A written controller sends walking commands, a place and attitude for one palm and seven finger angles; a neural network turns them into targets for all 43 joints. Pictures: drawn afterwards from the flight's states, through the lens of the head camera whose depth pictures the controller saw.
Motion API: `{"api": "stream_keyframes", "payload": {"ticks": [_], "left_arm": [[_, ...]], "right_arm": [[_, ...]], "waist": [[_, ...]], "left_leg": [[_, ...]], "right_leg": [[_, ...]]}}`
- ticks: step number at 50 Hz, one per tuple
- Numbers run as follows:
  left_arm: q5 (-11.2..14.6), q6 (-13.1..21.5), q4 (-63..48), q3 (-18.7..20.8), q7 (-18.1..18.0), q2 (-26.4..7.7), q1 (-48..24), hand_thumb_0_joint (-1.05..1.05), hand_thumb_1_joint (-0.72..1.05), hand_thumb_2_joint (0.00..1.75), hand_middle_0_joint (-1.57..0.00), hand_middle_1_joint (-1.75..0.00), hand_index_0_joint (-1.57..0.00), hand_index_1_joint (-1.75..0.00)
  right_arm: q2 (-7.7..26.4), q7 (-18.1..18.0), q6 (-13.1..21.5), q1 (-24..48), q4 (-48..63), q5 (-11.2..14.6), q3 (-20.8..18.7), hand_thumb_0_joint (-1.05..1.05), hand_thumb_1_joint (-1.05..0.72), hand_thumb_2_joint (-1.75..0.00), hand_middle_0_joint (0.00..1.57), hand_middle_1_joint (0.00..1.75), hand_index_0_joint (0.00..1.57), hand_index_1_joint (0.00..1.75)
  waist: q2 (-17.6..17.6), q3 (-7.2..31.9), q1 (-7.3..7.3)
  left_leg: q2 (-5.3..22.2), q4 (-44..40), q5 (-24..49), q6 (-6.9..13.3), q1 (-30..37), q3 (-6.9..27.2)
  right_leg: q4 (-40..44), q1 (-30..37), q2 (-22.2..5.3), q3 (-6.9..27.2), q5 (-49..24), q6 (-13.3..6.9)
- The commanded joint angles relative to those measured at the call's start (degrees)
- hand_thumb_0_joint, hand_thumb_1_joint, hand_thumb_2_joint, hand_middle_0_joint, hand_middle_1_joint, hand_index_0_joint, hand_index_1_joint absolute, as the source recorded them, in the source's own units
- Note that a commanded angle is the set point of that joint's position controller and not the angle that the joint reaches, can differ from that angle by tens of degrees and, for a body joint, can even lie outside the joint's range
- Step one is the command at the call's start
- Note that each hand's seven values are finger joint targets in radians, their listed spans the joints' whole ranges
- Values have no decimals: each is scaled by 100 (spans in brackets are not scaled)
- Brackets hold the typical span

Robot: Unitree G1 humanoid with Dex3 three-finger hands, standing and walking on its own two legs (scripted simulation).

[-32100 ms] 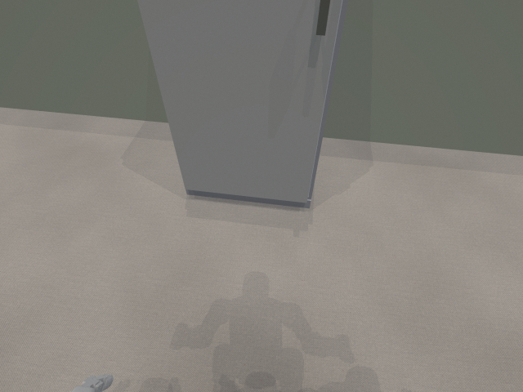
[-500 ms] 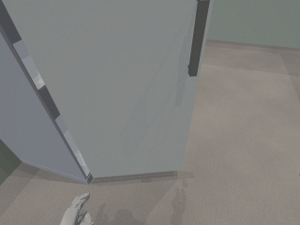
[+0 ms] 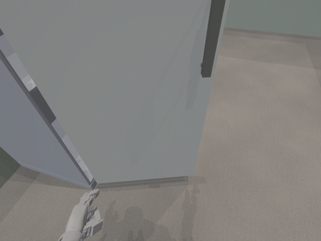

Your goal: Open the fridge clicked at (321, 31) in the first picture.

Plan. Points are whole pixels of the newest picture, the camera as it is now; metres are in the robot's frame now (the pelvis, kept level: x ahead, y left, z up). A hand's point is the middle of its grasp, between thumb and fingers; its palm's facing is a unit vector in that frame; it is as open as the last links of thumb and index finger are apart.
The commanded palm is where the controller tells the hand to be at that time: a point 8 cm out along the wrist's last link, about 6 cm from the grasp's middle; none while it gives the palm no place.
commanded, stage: let the arm hang, fingers relaxed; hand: right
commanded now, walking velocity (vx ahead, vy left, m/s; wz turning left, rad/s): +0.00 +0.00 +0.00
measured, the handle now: (210, 34) +0.60 -0.10 +0.24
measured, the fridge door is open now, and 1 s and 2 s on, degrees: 67 67 67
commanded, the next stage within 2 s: look to check the result in 1.14 s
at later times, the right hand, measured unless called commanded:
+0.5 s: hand out of the picture -0.09 -0.18 -0.18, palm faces +0.06 +0.99 -0.13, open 7.2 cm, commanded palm none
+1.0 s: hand out of the picture +0.01 -0.19 -0.17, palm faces +0.03 +0.98 -0.21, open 7.4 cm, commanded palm none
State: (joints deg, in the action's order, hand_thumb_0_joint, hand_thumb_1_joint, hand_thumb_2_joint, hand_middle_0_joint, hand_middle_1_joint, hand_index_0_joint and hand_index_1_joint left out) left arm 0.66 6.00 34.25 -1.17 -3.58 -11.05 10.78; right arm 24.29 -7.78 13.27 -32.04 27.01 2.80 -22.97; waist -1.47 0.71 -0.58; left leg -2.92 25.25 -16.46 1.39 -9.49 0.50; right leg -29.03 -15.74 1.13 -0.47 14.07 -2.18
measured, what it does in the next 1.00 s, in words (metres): stands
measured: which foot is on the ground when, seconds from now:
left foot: down 0.00-1.00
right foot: down 0.00-1.00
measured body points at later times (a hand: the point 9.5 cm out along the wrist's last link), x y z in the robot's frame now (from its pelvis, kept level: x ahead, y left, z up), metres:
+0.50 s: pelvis -0.02 -0.01 +0.00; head +0.01 -0.04 +0.45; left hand -0.01 +0.24 -0.14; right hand -0.09 -0.23 -0.17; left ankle -0.04 +0.10 -0.74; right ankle +0.01 -0.09 -0.74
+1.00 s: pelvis -0.02 +0.00 +0.01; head -0.02 +0.00 +0.46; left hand +0.01 +0.23 -0.15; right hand +0.01 -0.24 -0.15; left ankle -0.04 +0.10 -0.74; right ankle +0.01 -0.09 -0.74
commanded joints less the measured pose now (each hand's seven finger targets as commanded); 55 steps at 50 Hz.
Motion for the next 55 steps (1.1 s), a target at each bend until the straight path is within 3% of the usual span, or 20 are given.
{"api": "stream_keyframes", "payload": {"ticks": [1,2,3,4,7,9,11,14,19,20,24,25,31,37,40,46,49,55], "left_arm": [[-18,212,-767,290,-152,-768,-351,0,90,90,-20,-30,-20,-30],[70,440,360,573,362,-1787,-727,0,90,90,-20,-30,-20,-30],[19,92,392,630,373,-1557,-278,0,90,90,-20,-30,-20,-30],[-40,-50,400,564,351,-1442,-181,0,90,90,-20,-30,-20,-30],[-176,-229,431,442,313,-1449,-313,0,90,90,-20,-30,-20,-30],[-203,-314,607,441,305,-1491,-392,0,90,90,-20,-30,-20,-30],[-238,-437,870,368,294,-1303,-348,0,90,90,-20,-30,-20,-30],[-250,-542,1294,265,269,-1112,-248,0,90,90,-20,-30,-20,-30],[-212,-547,1912,227,169,-900,58,0,90,90,-20,-30,-20,-30],[-194,-562,1975,231,155,-904,129,0,90,90,-20,-30,-20,-30],[-163,-543,2326,241,104,-823,466,0,90,90,-20,-30,-20,-30],[-145,-550,2373,246,98,-810,518,0,90,90,-20,-30,-20,-30],[-157,-578,2621,271,85,-716,695,0,90,90,-20,-30,-20,-30],[-181,-584,2718,284,109,-642,697,0,90,90,-20,-30,-20,-30],[-171,-551,2728,281,123,-654,653,0,90,90,-20,-30,-20,-30],[-182,-515,2785,255,139,-654,491,0,90,90,-20,-30,-20,-30],[-192,-516,2809,254,137,-725,409,0,90,90,-20,-30,-20,-30],[-181,-490,2772,269,144,-860,266,0,90,90,-20,-30,-20,-30]], "right_arm": [[866,-131,271,211,885,49,-723,0,-90,-90,20,30,20,30],[-35,657,-642,630,-3325,-404,1667,0,-90,-90,20,30,20,30],[-94,763,-1110,701,-3507,-426,1511,0,-90,-90,20,30,20,30],[-263,775,-1206,839,-3709,-439,1606,0,-90,-90,20,30,20,30],[-174,790,-1281,1307,-4620,-469,1730,0,-90,-90,20,30,20,30],[-35,786,-1279,1661,-5387,-473,1776,0,-90,-90,20,30,20,30],[-49,757,-1311,1854,-6144,-453,1892,0,-90,-90,20,30,20,30],[-179,728,-1340,1956,-7100,-404,2053,0,-90,-90,20,30,20,30],[-437,705,-1296,1520,-8287,-355,2097,0,-90,-90,20,30,20,30],[-461,695,-1293,1445,-8428,-362,2115,0,-90,-90,20,30,20,30],[-657,688,-1265,1239,-8908,-344,2167,0,-90,-90,20,30,20,30],[-664,680,-1265,1194,-8992,-351,2183,0,-90,-90,20,30,20,30],[-751,644,-1275,1122,-9261,-349,2202,0,-90,-90,20,30,20,30],[-752,630,-1270,1195,-9275,-356,2190,0,-90,-90,20,30,20,30],[-681,621,-1234,1256,-9221,-363,2182,0,-90,-90,20,30,20,30],[-625,614,-1199,1565,-9150,-347,2165,0,-90,-90,20,30,20,30],[-578,627,-1207,1720,-9109,-343,2141,0,-90,-90,20,30,20,30],[-425,630,-1169,1894,-9039,-342,2103,0,-90,-90,20,30,20,30]], "waist": [[509,653,74],[417,132,-129],[319,568,-75],[227,602,-13],[-501,338,96],[-760,208,82],[-468,114,44],[519,-118,4],[1228,41,80],[1028,-16,81],[773,74,44],[530,-41,59],[160,-413,41],[115,-529,50],[11,-386,66],[139,-397,43],[289,-507,37],[217,-275,51]], "left_leg": [[593,-207,1719,-57,251,410],[1024,618,2375,23,-570,-21],[959,510,1688,37,-690,239],[859,608,788,51,-754,120],[658,675,255,50,-383,88],[821,255,253,198,-367,357],[980,-63,248,321,-437,567],[826,-299,-269,283,-544,548],[739,-510,-9,233,3,418],[726,-575,13,224,4,357],[725,-625,190,210,64,280],[718,-657,213,202,15,240],[736,-741,-45,199,-110,251],[746,-739,-160,190,-187,295],[788,-742,141,179,-98,300],[858,-781,468,163,-65,356],[818,-821,279,163,-82,377],[872,-867,641,170,130,396]], "right_leg": [[487,305,-651,693,-1690,-29],[-473,22,-665,697,-2597,-26],[-391,290,-733,662,-2401,5],[-287,37,-825,883,-1797,-134],[129,-595,-871,1354,-1479,-387],[97,-537,-608,1217,-1042,-277],[98,-309,-420,1024,-794,-188],[557,-70,-429,1086,-303,-155],[924,-29,-516,1140,38,-152],[928,-5,-552,1147,33,-161],[1012,220,-617,1183,-132,-188],[997,234,-640,1184,-242,-201],[1183,103,-628,1162,110,-194],[1277,-3,-590,1122,299,-185],[1138,141,-592,1015,-240,-183],[1046,320,-568,900,-850,-121],[1154,249,-572,958,-627,-96],[1035,421,-589,893,-1086,-75]]}}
